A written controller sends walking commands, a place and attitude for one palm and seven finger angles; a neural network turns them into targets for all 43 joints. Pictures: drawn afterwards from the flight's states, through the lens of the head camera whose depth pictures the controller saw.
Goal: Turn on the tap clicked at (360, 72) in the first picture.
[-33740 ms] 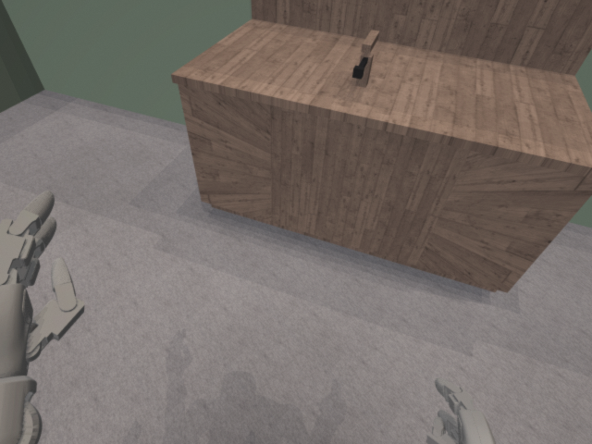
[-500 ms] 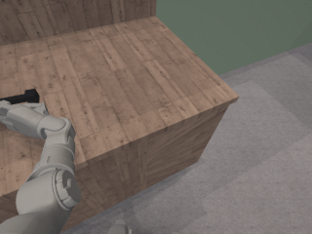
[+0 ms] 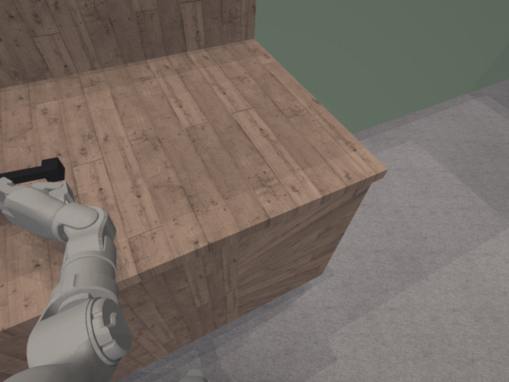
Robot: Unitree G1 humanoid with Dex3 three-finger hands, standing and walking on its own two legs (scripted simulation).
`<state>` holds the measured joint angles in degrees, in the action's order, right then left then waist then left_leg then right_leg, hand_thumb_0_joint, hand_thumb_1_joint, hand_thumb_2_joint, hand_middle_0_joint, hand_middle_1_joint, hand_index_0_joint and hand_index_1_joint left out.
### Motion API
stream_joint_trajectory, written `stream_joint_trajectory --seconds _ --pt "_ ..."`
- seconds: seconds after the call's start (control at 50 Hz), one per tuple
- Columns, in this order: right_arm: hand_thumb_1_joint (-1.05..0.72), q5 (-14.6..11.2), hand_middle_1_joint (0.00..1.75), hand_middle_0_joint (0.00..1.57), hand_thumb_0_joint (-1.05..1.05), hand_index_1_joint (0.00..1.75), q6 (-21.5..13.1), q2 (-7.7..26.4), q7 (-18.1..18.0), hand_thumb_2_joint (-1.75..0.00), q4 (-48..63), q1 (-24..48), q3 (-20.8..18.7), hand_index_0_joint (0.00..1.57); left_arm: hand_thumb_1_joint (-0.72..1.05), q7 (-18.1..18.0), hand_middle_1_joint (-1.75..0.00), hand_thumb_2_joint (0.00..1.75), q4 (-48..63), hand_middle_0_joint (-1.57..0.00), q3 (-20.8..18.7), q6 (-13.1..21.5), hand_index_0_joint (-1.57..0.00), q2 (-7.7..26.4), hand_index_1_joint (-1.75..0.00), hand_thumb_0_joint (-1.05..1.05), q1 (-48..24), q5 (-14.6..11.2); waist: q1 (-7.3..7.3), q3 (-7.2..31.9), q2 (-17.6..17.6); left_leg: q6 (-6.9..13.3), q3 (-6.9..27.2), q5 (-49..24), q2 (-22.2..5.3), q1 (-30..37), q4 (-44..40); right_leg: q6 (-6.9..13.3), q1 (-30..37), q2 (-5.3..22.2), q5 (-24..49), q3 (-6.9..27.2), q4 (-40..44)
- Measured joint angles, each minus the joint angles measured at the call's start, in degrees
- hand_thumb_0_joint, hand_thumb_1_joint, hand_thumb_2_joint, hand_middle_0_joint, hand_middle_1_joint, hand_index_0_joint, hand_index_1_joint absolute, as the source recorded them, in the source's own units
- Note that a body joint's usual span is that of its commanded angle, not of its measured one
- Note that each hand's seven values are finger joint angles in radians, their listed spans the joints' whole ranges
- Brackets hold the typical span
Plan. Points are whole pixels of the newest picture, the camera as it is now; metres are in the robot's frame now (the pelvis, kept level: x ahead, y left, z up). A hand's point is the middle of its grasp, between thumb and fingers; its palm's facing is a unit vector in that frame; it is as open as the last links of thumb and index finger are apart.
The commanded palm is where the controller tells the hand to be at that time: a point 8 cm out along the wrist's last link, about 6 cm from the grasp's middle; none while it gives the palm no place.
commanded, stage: lift the hand up off the lever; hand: left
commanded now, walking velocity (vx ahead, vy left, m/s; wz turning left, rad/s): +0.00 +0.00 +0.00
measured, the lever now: (53, 170) +0.47 +0.32 +0.07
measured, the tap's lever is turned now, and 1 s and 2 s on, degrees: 82 82 82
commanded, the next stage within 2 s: draw the hand back beside the body in 1.78 s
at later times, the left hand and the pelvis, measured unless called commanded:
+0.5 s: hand (52, 192) +0.41 +0.30 +0.08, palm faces +0.89 -0.46 -0.07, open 7.7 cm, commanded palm +0.36 +0.30 +0.11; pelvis +0.01 +0.02 +0.01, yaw +0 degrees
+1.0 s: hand (24, 182) +0.39 +0.31 +0.12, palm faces +0.89 -0.46 -0.04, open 7.8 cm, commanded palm +0.34 +0.30 +0.13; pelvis -0.01 +0.03 +0.02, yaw +1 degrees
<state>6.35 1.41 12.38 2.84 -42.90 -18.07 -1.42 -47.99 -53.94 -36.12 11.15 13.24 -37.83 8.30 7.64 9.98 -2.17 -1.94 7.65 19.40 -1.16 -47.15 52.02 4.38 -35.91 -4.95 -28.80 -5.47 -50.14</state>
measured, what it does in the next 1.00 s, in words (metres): stands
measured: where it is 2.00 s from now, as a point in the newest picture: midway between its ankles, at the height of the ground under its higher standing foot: outside the picture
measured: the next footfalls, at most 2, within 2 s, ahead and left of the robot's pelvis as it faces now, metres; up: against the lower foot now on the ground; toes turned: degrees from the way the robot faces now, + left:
none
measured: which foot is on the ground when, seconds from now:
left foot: down 0.00-1.00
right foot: down 0.00-1.00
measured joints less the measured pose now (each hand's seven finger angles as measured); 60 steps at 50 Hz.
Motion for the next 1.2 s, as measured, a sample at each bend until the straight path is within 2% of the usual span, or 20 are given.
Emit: stream_joint_trajectory --seconds 0.36,0.56,0.64,0.72,0.76,0.86,1.04,1.2 --pt "-0.91 -0.7 0.30 0.20 0.01 0.30 -0.6 -0.3 -0.3 -0.89 0.9 2.4 -0.4 0.21 0.90 1.9 -0.16 0.90 9.8 -0.18 2.0 -4.1 -0.16 -4.2 -0.15 0.02 5.9 -1.6 -1.76 -0.1 0.2 -0.2 -1.1 0.5 0.5 4.1 -1.3 -0.9 4.2 0.8 -0.1 1.1 1.9" --pt "-0.91 -1.0 0.30 0.20 0.01 0.30 -1.9 -0.6 -0.2 -0.89 0.1 2.5 -0.5 0.21 0.90 2.4 -0.15 0.90 13.2 -0.17 3.7 -6.8 -0.21 -5.6 -0.17 0.02 7.4 -2.9 -2.17 -0.6 0.1 0.3 -1.5 -0.1 0.6 5.4 -2.0 -1.5 5.6 1.0 0.8 1.4 3.0" --pt "-0.91 -0.9 0.30 0.20 0.01 0.30 -2.6 -0.6 0.1 -0.89 -0.3 2.5 -0.6 0.21 0.90 1.4 -0.15 0.90 16.2 -0.16 5.4 -6.1 -0.22 -6.4 -0.18 0.02 8.3 -1.9 -2.39 -0.7 -0.3 0.5 -1.6 -0.3 0.7 5.7 -2.2 -1.7 6.1 1.1 1.1 1.5 3.3" --pt "-0.91 -1.2 0.30 0.20 0.01 0.30 -2.5 -0.7 -0.1 -0.89 -0.6 2.6 -0.4 0.21 0.90 1.2 -0.15 0.90 17.5 -0.16 7.5 -5.9 -0.22 -5.4 -0.17 0.02 7.4 -1.7 -2.79 -0.6 -0.7 0.8 -1.6 -0.8 0.9 6.6 -2.7 -2.0 6.9 1.3 1.5 1.5 3.8" --pt "-0.91 -1.6 0.30 0.20 0.01 0.30 -2.2 -0.7 -0.4 -0.89 -0.7 2.5 -0.2 0.21 0.90 1.6 -0.15 0.90 16.0 -0.16 8.3 -7.2 -0.20 -4.9 -0.17 0.02 6.5 -3.1 -3.15 -0.5 -0.8 0.9 -1.6 -1.2 1.1 7.4 -3.4 -2.1 7.7 1.5 1.8 1.4 4.4" --pt "-0.91 -2.4 0.30 0.20 0.01 0.30 -1.5 -0.3 -1.0 -0.89 -0.1 2.6 0.6 0.21 0.90 2.6 -0.15 0.90 12.8 -0.16 9.3 -9.9 -0.18 -4.2 -0.16 0.01 5.9 -4.6 -3.72 -0.9 -0.9 1.1 -1.4 -2.5 1.4 9.2 -5.5 -2.3 9.5 1.8 2.9 1.3 6.3" --pt "-0.91 -2.1 0.30 0.20 0.01 0.30 -2.8 -0.1 -1.0 -0.89 -0.6 4.1 0.1 0.21 0.90 0.8 -0.15 0.90 13.8 -0.15 9.7 -7.5 -0.16 -5.0 -0.15 0.02 4.4 -3.5 -4.51 -2.0 -0.3 1.0 -1.0 -3.3 1.8 8.0 -5.6 -2.3 8.2 2.1 3.3 0.8 6.0" --pt "-0.91 -2.1 0.30 0.20 0.01 0.30 -2.7 -0.3 -1.5 -0.89 -0.8 4.3 0.2 0.21 0.90 1.1 -0.14 0.90 13.2 -0.14 9.0 -8.6 -0.16 -5.0 -0.15 0.02 3.1 -4.3 -4.21 -1.8 -0.3 1.1 -1.2 -3.2 1.7 8.5 -6.0 -2.3 8.8 2.1 3.4 1.0 6.6"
